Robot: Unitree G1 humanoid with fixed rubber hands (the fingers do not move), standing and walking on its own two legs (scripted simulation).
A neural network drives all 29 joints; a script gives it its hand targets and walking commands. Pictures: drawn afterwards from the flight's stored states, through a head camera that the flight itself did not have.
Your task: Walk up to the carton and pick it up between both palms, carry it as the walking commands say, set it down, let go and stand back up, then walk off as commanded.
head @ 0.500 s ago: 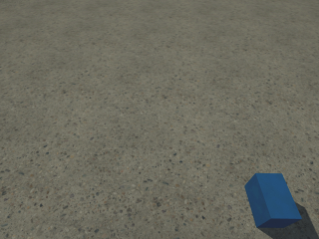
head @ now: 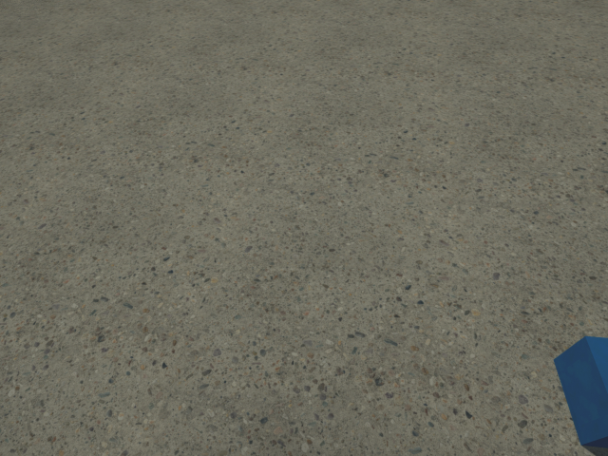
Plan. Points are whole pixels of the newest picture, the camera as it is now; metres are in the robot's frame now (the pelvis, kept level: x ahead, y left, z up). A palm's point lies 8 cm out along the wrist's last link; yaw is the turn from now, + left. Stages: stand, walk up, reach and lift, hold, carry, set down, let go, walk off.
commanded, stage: walk off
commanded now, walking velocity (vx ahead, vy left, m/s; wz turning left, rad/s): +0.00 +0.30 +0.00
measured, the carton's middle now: out of the picture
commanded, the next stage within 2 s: stand in 0.56 s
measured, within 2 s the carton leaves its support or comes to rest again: neither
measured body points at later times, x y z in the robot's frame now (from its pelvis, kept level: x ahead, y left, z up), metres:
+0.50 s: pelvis +0.00 +0.15 +0.00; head +0.01 +0.11 +0.45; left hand +0.02 +0.42 -0.13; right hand +0.03 -0.09 -0.17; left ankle -0.01 +0.25 -0.67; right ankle -0.02 +0.07 -0.74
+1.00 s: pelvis +0.00 +0.30 +0.00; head +0.01 +0.32 +0.45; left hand +0.03 +0.55 -0.16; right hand +0.06 +0.06 -0.13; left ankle +0.01 +0.41 -0.74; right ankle -0.04 +0.17 -0.70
